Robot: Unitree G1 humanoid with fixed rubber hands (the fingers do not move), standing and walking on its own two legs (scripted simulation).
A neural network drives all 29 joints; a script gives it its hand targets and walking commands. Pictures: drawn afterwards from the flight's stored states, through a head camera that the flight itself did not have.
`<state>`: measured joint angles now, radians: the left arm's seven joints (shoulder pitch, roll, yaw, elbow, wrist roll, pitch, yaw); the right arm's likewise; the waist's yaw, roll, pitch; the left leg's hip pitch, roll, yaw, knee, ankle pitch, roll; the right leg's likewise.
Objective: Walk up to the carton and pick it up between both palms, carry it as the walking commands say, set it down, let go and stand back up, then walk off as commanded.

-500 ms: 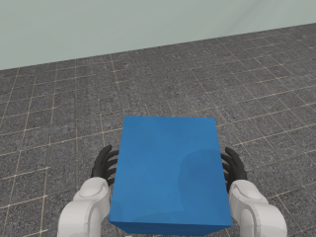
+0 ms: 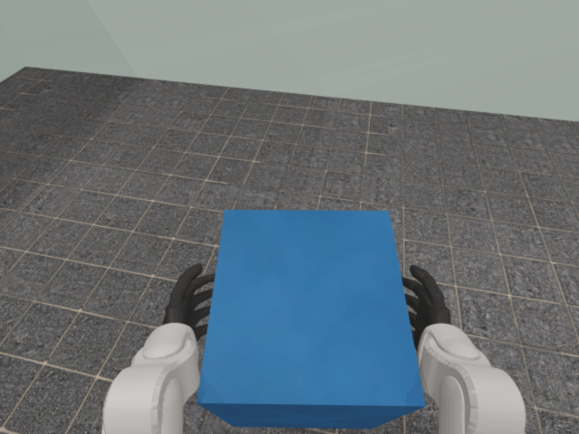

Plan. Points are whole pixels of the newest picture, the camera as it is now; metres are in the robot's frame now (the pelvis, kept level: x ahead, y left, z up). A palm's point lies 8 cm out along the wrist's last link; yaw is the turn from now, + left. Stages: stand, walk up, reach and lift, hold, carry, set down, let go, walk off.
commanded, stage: carry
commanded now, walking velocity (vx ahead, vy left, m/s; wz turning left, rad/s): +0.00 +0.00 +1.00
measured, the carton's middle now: (304, 328) +0.26 -0.01 +0.03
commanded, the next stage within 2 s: none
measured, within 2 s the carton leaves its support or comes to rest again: neither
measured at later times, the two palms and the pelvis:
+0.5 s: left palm out of the picture +0.06 +0.25 +0.10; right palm (307, 358) +0.20 -0.01 +0.09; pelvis -0.08 +0.02 +0.00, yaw +29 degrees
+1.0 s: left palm out of the picture -0.17 +0.28 +0.09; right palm out of the picture +0.07 +0.12 +0.09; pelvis -0.18 +0.00 +0.00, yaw +59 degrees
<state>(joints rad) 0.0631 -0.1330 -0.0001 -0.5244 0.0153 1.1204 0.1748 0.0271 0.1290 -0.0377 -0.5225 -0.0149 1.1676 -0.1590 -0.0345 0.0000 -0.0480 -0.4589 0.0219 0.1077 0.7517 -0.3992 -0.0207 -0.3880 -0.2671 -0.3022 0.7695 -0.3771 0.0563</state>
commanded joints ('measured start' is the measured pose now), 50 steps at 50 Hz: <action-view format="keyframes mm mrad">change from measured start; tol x32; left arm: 1 -445 -837 -616 -171 -255 -35 -120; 50 -394 -766 -590 -160 -256 -33 -112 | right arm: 1 -465 791 660 -154 318 -58 153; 50 -402 772 658 -144 302 -47 135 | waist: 1 26 355 -387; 12 11 143 -413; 15 24 -401 -340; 26 16 285 -302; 37 13 117 -413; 40 26 -489 -326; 50 -6 10 -365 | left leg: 1 474 333 -549 -206 1160 116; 11 78 138 -480 -376 178 109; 14 -222 -130 -94 141 -91 -16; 23 64 -62 53 -172 -15 12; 27 346 313 -613 -237 956 235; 37 51 71 -457 -375 169 107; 40 -209 -39 -97 286 -133 -31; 50 314 76 -265 -300 266 49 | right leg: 1 -265 79 81 310 -331 71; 12 204 225 196 -250 -7 0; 14 296 -239 631 -508 45 -193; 22 255 -154 133 -225 510 -80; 28 -265 112 190 267 -314 95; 37 187 219 188 -187 0 17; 39 371 -225 620 -588 -66 -120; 47 229 -158 161 -188 500 -81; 50 -43 -51 64 66 154 29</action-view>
